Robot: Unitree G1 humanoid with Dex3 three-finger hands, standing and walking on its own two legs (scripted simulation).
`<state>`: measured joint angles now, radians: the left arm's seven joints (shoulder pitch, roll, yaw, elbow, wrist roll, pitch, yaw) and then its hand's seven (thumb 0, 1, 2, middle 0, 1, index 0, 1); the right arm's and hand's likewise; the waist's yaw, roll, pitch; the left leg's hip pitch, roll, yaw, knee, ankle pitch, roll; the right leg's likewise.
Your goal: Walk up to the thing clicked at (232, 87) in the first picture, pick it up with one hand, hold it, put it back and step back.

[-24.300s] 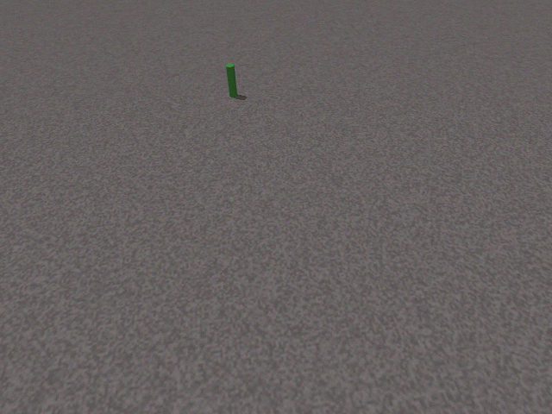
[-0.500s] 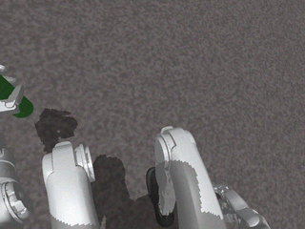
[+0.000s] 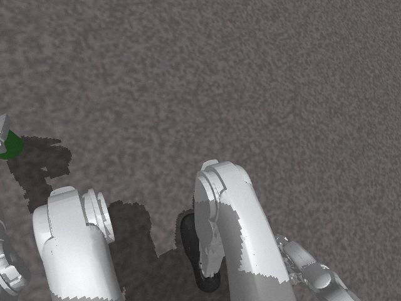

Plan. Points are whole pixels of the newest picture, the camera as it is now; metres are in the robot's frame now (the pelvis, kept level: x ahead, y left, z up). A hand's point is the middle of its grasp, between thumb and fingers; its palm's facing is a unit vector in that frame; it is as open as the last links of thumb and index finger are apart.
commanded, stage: lower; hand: left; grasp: from the side
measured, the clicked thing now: out of the picture +0.44 +0.31 -0.12
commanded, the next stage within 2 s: loosen in 1.18 s
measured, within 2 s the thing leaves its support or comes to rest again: rests again in 1.50 s
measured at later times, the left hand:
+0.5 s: hand out of the picture +0.45 +0.30 -0.15, palm faces +0.35 -0.94 -0.01, open 7.5 cm
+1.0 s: hand out of the picture +0.45 +0.30 -0.17, palm faces +0.36 -0.93 -0.01, open 7.5 cm
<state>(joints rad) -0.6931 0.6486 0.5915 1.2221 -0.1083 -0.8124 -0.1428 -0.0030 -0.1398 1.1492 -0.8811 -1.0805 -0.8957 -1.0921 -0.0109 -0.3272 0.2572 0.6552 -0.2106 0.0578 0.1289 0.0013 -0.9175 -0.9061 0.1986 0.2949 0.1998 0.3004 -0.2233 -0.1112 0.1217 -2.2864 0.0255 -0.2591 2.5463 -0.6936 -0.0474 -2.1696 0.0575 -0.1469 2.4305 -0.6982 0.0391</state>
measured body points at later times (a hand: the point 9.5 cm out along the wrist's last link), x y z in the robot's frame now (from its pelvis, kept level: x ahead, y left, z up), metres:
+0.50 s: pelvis +0.00 +0.01 -0.01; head +0.24 +0.14 +0.34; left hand +0.42 +0.35 -0.15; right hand +0.12 -0.26 -0.07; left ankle +0.08 +0.14 -0.27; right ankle +0.11 -0.12 -0.27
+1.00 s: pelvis -0.01 +0.01 -0.01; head +0.24 +0.16 +0.32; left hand +0.43 +0.35 -0.17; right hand +0.12 -0.26 -0.06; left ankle +0.08 +0.14 -0.27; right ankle +0.11 -0.12 -0.27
